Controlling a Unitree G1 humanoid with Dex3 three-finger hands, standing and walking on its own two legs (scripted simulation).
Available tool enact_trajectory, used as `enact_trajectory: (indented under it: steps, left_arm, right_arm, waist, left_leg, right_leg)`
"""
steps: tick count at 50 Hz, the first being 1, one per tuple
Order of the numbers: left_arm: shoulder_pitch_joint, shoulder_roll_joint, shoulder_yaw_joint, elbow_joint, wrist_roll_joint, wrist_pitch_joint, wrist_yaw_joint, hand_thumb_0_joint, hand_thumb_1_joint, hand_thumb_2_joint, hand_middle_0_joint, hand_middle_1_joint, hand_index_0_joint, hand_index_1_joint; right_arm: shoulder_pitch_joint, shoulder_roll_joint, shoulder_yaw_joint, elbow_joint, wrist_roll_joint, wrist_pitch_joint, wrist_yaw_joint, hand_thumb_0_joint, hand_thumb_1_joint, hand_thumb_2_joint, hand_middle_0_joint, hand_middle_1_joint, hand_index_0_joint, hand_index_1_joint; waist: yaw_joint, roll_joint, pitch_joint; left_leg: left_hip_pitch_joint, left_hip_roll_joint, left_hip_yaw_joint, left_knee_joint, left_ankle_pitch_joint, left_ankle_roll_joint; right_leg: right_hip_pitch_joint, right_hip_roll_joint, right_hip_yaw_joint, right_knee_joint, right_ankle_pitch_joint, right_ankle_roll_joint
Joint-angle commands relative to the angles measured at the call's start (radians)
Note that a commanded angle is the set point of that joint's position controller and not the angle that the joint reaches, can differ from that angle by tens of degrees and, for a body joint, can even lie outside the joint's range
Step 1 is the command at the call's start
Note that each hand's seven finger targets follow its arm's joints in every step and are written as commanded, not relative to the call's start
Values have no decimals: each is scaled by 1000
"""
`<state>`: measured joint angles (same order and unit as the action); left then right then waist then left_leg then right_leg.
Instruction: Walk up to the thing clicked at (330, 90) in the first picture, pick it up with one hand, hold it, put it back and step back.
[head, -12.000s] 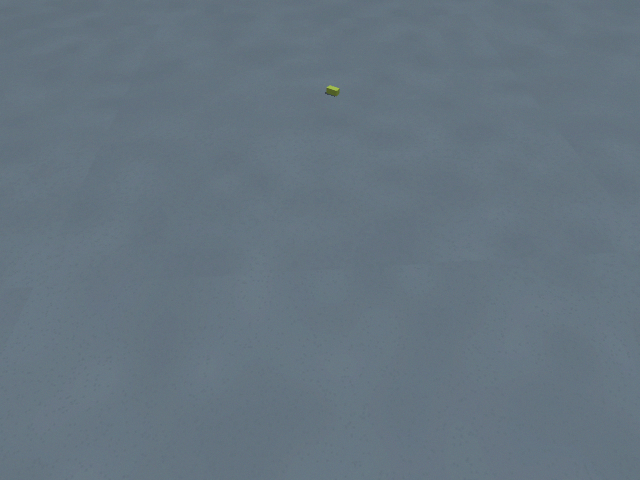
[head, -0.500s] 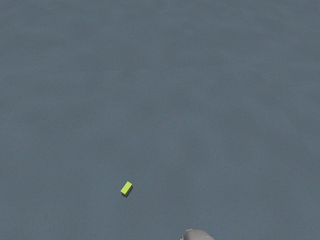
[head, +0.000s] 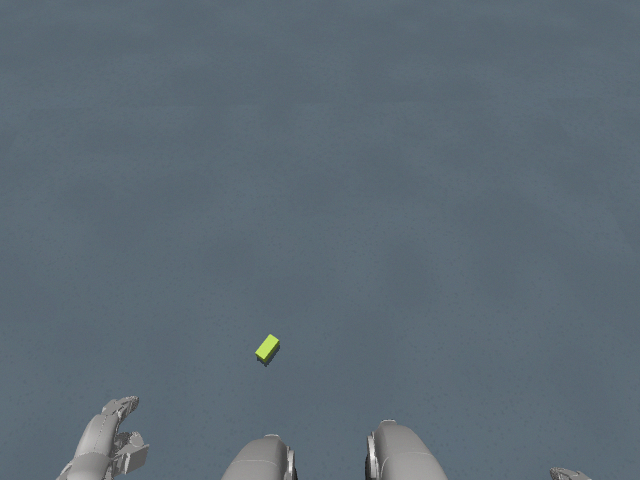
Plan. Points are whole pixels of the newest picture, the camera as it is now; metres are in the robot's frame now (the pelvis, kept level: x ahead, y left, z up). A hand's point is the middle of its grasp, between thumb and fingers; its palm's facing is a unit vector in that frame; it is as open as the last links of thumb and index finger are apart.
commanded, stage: stand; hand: left
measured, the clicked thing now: (267, 348) +0.50 +0.17 -0.72
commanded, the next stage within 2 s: none
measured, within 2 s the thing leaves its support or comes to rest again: neither
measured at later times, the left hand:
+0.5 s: hand out of the picture +0.08 +0.23 -0.11, palm faces -0.02 -0.94 -0.35, open 7.4 cm
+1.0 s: hand out of the picture +0.10 +0.23 -0.11, palm faces -0.04 -0.94 -0.32, open 7.4 cm
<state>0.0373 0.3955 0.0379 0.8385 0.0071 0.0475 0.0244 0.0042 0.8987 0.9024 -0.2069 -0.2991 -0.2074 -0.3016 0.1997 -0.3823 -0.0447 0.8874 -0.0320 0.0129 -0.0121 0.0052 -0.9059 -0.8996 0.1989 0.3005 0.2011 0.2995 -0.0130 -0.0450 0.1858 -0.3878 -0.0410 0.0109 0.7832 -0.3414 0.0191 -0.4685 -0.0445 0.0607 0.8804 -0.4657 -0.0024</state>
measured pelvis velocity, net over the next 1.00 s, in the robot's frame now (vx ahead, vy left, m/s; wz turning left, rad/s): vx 0.01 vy -0.02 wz -0.01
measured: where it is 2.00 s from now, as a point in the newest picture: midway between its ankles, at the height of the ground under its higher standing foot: outside the picture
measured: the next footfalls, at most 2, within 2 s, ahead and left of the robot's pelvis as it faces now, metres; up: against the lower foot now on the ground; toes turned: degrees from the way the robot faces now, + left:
none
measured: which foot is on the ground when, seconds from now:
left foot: down 0.00-1.00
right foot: down 0.00-1.00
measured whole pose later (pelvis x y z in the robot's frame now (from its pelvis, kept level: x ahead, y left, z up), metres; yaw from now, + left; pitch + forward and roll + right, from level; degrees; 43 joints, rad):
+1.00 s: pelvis +0.01 -0.02 +0.04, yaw +0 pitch -3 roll +0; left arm 0.10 0.36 0.00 1.13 0.01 -0.01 -0.02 0.00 0.90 0.90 -0.21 -0.30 -0.21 -0.30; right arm 0.10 -0.35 -0.01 1.16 -0.01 -0.01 0.01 0.01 -0.91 -0.90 0.20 0.30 0.20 0.30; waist -0.01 -0.01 0.06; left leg -0.15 0.02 -0.02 0.34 -0.13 -0.02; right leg -0.10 0.01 0.02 0.34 -0.18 0.01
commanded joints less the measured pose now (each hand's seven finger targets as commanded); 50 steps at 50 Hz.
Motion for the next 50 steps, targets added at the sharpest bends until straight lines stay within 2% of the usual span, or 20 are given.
enact_trajectory:
  steps: [1, 2, 4, 6, 7, 8, 9, 10, 11, 12, 14, 15, 19, 29, 32, 38, 40, 41, 45, 50]
  left_arm:
    - [35, 212, 55, -10, -1, -35, 1, 0, 900, 900, -200, -300, -200, -300]
    - [73, 201, 51, 17, -7, -46, -4, 0, 900, 900, -200, -300, -200, -300]
    - [61, 204, 50, 40, 2, -60, -8, 0, 900, 900, -200, -300, -200, -300]
    - [70, 183, 41, 58, -5, -69, -19, 0, 900, 900, -200, -300, -200, -300]
    - [103, 160, 34, 72, -15, -76, -18, 0, 900, 900, -200, -300, -200, -300]
    - [132, 142, 31, 100, -18, -82, -14, 0, 900, 900, -200, -300, -200, -300]
    - [147, 140, 28, 113, -13, -93, -8, 0, 900, 900, -200, -300, -200, -300]
    - [111, 185, 31, 107, 1, -102, -3, 0, 900, 900, -200, -300, -200, -300]
    - [36, 240, 36, 101, 11, -105, -2, 0, 900, 900, -200, -300, -200, -300]
    - [19, 231, 32, 119, 10, -102, -10, 0, 900, 900, -200, -300, -200, -300]
    - [35, 172, 7, 140, 3, -100, -23, 0, 900, 900, -200, -300, -200, -300]
    - [13, 189, 7, 144, -1, -99, -22, 0, 900, 900, -200, -300, -200, -300]
    - [25, 191, 2, 172, 0, -101, -22, 0, 900, 900, -200, -300, -200, -300]
    - [25, 194, 9, 207, -3, -97, -24, 0, 900, 900, -200, -300, -200, -300]
    - [19, 187, 10, 211, -2, -96, -25, 0, 900, 900, -200, -300, -200, -300]
    - [20, 183, 8, 223, -3, -91, -25, 0, 900, 900, -200, -300, -200, -300]
    - [12, 181, 7, 221, -2, -94, -24, 0, 900, 900, -200, -300, -200, -300]
    - [10, 183, 7, 224, -4, -92, -23, 0, 900, 900, -200, -300, -200, -300]
    - [19, 177, 5, 231, -4, -90, -23, 0, 900, 900, -200, -300, -200, -300]
    - [14, 177, 4, 238, -4, -84, -22, 0, 900, 900, -200, -300, -200, -300]
  right_arm:
    - [-32, -275, -71, -53, -6, -58, -10, 0, -900, -900, 200, 300, 200, 300]
    - [-82, -249, -65, -58, -1, -61, -12, 0, -900, -900, 200, 300, 200, 300]
    - [-78, -244, -60, -40, 6, -64, -9, 0, -900, -900, 200, 300, 200, 300]
    - [-81, -232, -62, -27, 4, -59, -2, 0, -900, -900, 200, 300, 200, 300]
    - [-79, -222, -61, -15, 5, -56, 1, 0, -900, -900, 200, 300, 200, 300]
    - [-69, -218, -61, 3, 10, -49, 3, 0, -900, -900, 200, 300, 200, 300]
    - [-73, -195, -55, 14, 18, -45, 6, 0, -900, -900, 200, 300, 200, 300]
    - [-45, -162, -45, 19, 29, -45, 5, 0, -900, -900, 200, 300, 200, 300]
    - [-34, -144, -32, 27, 45, -48, 7, 0, -900, -900, 200, 300, 200, 300]
    - [-39, -155, -30, 51, 39, -46, 9, 0, -900, -900, 200, 300, 200, 300]
    - [-120, -182, -33, 70, 34, -46, 17, 0, -900, -900, 200, 300, 200, 300]
    - [-120, -169, -31, 82, 30, -43, 19, 0, -900, -900, 200, 300, 200, 300]
    - [-102, -168, -23, 120, 27, -46, 22, 0, -900, -900, 200, 300, 200, 300]
    - [-142, -171, -13, 167, 22, -51, 24, 0, -900, -900, 200, 300, 200, 300]
    - [-156, -175, -11, 173, 20, -56, 21, 0, -900, -900, 200, 300, 200, 300]
    - [-155, -178, -7, 192, 23, -54, 17, 0, -900, -900, 200, 300, 200, 300]
    - [-165, -181, -8, 189, 23, -54, 16, 0, -900, -900, 200, 300, 200, 300]
    - [-153, -176, -6, 198, 23, -53, 15, 0, -900, -900, 200, 300, 200, 300]
    - [-164, -185, -5, 200, 24, -55, 13, 0, -900, -900, 200, 300, 200, 300]
    - [-161, -181, 1, 206, 24, -49, 12, 0, -900, -900, 200, 300, 200, 300]
  waist:
    - [2, 164, -180]
    - [21, 201, -187]
    - [15, 215, -168]
    - [4, 241, -196]
    - [17, 247, -222]
    - [21, 237, -221]
    - [39, 198, -224]
    - [9, 129, -245]
    - [-37, 27, -231]
    - [-43, 26, -196]
    - [-4, 46, -183]
    - [-13, 15, -170]
    - [-19, -20, -169]
    - [6, 23, -151]
    - [12, 65, -190]
    - [13, 59, -189]
    - [10, 62, -227]
    - [10, 44, -204]
    - [13, 60, -231]
    - [10, 58, -193]
  left_leg:
    - [145, 326, -529, -531, -399, 167]
    - [173, 293, -443, -499, -288, 146]
    - [129, 264, -388, -477, -142, 139]
    - [207, 237, -288, -444, 34, 131]
    - [244, 235, -256, -390, 193, 126]
    - [231, 226, -228, -356, 296, 107]
    - [214, 211, -186, -300, 407, 68]
    - [179, 179, -158, -279, 420, 24]
    - [208, 124, -116, -321, 277, -6]
    - [288, 125, -115, -374, 151, 5]
    - [295, 133, -127, -385, 85, 10]
    - [284, 132, -121, -395, 72, 11]
    - [320, 148, -115, -419, 170, 5]
    - [255, 149, -118, -472, 141, -3]
    - [257, 164, -125, -489, 195, -7]
    - [250, 164, -125, -504, 174, -10]
    - [277, 167, -118, -484, 250, -7]
    - [251, 165, -122, -497, 223, -11]
    - [284, 172, -116, -487, 300, -8]
    - [254, 169, -122, -513, 216, -8]
  right_leg:
    - [-91, 50, 121, 207, -69, -34]
    - [-71, 42, 112, 146, -37, -28]
    - [40, 23, 72, 3, -47, -11]
    - [113, 28, -15, -175, -72, 8]
    - [180, 36, -40, -309, -38, 14]
    - [264, 46, -53, -441, 115, 19]
    - [348, 19, -17, -559, 296, 13]
    - [414, -38, 73, -548, 453, -8]
    - [318, -102, 152, -514, 436, -51]
    - [199, -102, 144, -510, 313, -64]
    - [207, -78, 110, -576, 190, -37]
    - [201, -77, 115, -605, 116, -34]
    - [216, -84, 110, -614, 244, -33]
    - [259, -77, 97, -643, 159, -20]
    - [309, -71, 75, -612, 269, -20]
    - [315, -69, 68, -614, 264, -18]
    - [338, -75, 64, -607, 339, -18]
    - [334, -72, 60, -608, 305, -17]
    - [355, -73, 52, -595, 386, -15]
    - [338, -68, 48, -605, 311, -12]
